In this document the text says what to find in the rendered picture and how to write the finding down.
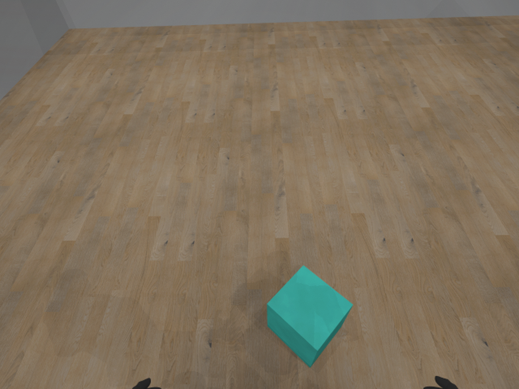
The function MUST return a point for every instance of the carton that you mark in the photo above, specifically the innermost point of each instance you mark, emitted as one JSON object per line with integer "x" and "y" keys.
{"x": 306, "y": 314}

